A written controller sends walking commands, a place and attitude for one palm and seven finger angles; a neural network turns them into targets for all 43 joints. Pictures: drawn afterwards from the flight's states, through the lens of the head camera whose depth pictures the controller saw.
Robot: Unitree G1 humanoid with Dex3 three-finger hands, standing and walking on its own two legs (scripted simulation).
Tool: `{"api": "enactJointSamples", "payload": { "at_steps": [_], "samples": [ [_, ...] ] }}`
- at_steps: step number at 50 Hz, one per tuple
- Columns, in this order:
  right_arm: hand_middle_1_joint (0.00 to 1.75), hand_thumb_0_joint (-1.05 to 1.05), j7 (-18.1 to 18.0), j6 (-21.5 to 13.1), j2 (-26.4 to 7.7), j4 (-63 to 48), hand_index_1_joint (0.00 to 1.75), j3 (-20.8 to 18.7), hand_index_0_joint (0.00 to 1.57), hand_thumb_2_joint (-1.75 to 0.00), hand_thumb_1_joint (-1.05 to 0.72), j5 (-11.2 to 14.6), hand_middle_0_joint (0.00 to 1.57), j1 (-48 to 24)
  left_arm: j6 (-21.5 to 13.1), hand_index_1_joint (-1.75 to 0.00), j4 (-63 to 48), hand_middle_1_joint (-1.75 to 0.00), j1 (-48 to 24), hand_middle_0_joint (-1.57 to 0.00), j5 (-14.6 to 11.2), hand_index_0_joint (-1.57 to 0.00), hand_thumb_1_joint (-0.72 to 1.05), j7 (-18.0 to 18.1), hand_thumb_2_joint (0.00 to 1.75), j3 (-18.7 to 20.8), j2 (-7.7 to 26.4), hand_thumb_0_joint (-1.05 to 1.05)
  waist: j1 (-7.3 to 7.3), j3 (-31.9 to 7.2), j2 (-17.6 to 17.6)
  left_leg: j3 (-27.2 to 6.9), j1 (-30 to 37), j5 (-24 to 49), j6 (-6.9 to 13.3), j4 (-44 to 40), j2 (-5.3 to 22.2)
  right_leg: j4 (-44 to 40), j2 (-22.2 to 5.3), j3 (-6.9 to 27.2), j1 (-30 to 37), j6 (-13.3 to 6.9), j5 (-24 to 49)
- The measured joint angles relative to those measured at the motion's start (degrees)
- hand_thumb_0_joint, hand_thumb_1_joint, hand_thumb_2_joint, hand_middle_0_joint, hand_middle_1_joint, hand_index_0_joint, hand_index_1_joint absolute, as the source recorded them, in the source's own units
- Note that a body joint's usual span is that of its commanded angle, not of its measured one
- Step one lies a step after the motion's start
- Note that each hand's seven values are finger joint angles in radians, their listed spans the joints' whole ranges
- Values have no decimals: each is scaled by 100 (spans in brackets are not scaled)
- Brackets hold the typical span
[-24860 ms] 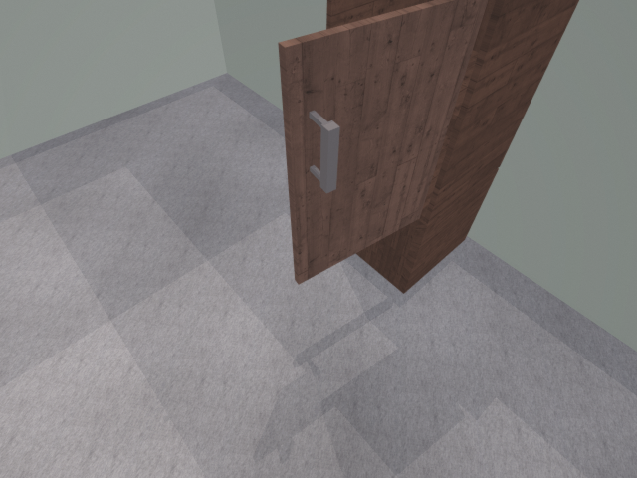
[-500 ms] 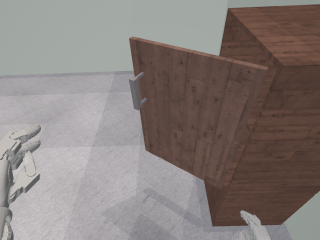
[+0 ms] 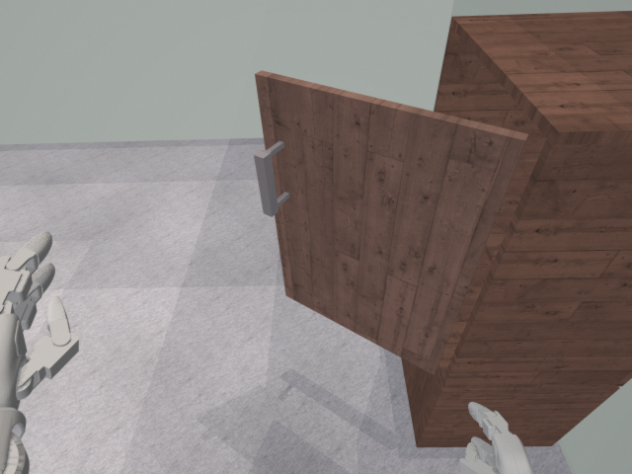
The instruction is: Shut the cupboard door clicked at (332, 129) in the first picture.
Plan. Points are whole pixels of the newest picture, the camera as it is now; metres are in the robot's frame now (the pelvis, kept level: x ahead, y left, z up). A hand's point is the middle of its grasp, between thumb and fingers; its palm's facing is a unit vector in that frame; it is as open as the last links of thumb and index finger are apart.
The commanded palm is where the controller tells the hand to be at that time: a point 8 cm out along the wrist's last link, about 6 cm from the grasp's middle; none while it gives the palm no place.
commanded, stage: step back with the hand held close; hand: left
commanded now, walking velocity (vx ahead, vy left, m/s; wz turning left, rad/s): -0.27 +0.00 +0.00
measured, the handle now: (274, 179) +0.59 +0.16 +0.07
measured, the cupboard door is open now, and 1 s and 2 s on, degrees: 57 57 57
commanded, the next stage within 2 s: stop stepping back and stand still in 1.20 s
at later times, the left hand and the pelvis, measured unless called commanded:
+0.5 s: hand (17, 374) +0.15 +0.30 +0.15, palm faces +0.37 -0.79 -0.49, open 7.4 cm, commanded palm +0.09 +0.33 +0.17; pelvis -0.05 +0.03 -0.01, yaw -1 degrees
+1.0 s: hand out of the picture +0.05 +0.33 +0.17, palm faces +0.49 -0.76 -0.43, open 7.4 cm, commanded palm -0.03 +0.36 +0.17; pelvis -0.14 +0.05 -0.02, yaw +4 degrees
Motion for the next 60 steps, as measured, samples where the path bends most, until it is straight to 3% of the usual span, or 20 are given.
{"api": "enactJointSamples", "payload": {
  "at_steps": [7, 18, 23, 34, 42, 45, 47, 49, 52, 55, 57, 60],
  "samples": [
    [30, 2, -19, 369, -131, -79, 30, -114, 20, -90, -90, 17, 20, -63, -317, -30, -42, -30, 164, -21, 72, -21, 89, 4, 90, 166, 145, 1, -128, -143, 77, -13, -534, -94, 36, 322, 67, 86, 62, -10, -428, 45, 39],
    [30, 2, -116, 697, -168, -439, 29, -250, 20, -90, -90, 90, 20, -123, -375, -30, -385, -30, 469, -21, 17, -21, 89, 56, 90, 278, 530, 1, -316, -97, -97, 193, -903, 77, 189, 392, -25, 460, -57, 173, -984, 197, 102],
    [30, 2, -115, 600, -123, -515, 29, -204, 20, -90, -90, 85, 20, -37, -518, -30, -475, -30, 508, -21, 41, -21, 89, 107, 90, 386, 583, 1, -342, -104, -167, 197, -1105, 186, 256, 493, -32, 580, -67, 169, -1189, 243, 201],
    [30, 2, -90, 186, -40, -370, 30, -157, 20, -90, -90, 22, 20, 248, -874, -30, -487, -30, 260, -21, 297, -21, 89, 179, 90, 535, 349, 1, -348, 47, -188, 12, -1698, 151, 353, 1063, -76, 1164, 76, 201, -1661, 215, 165],
    [30, 2, 7, 78, -2, -69, 30, -178, 20, -90, -90, -67, 20, 250, -1074, -30, -798, -30, 318, -21, 271, -21, 89, 313, 90, 464, 235, 1, -212, 48, -300, 112, -1961, -375, 135, 1269, -61, 1157, 23, 224, -1854, 250, 377],
    [30, 2, -29, 19, -3, -33, 30, -176, 20, -90, -90, -61, 20, 182, -1141, -30, -779, -30, 176, -21, 289, -21, 88, 343, 90, 461, 291, 1, -261, 92, -306, 151, -1973, 15, 275, 1138, -17, 1223, 67, 240, -1925, 239, 228],
    [30, 2, -59, -66, 11, -61, 30, -191, 20, -90, -90, -60, 20, 132, -1178, -30, -704, -30, 43, -21, 312, -21, 88, 310, 90, 525, 357, 1, -362, 141, -209, 129, -2008, 303, 441, 1054, 81, 1678, 234, 248, -2007, 189, -96],
    [30, 2, -34, -147, 64, -73, 30, -220, 20, -90, -90, -76, 20, 116, -1200, -30, -685, -30, -24, -21, 302, -21, 88, 254, 90, 638, 493, 1, -450, 121, -145, 108, -2062, 641, 475, 926, 185, 2128, 390, 197, -1939, 134, -398],
    [30, 2, 52, -234, 135, -94, 30, -218, 20, -90, -90, -89, 20, 104, -1294, -30, -768, -30, 118, -21, 202, -21, 88, 211, 90, 817, 634, 1, -441, -40, -160, 228, -2204, 967, 429, 706, 315, 2073, 458, 39, -1551, 38, -851],
    [30, 2, 121, -312, 167, -111, 30, -198, 20, -90, -90, -106, 20, -7, -1385, -30, -874, -30, 328, -21, 90, -21, 89, 209, 90, 898, 644, 1, -260, -165, -274, 495, -2416, 1093, 327, 549, 359, 1133, 347, 52, -1052, -43, -878],
    [30, 2, 128, -310, 142, -5, 30, -204, 20, -90, -90, -123, 20, -153, -1411, -30, -870, -30, 265, -21, 86, -21, 89, 205, 90, 717, 490, 1, -154, -34, -196, 514, -2434, 778, 82, 586, 423, 997, 385, 131, -1084, 86, -430],
    [30, 2, 96, -260, 182, 163, 30, -162, 20, -90, -90, -117, 20, -101, -1302, -30, -971, -30, 175, -21, 174, -21, 89, 227, 90, 408, 428, 1, -84, -43, -372, 424, -2267, -13, -215, 944, 266, 1010, 250, 264, -1065, 226, -272]
  ]
}}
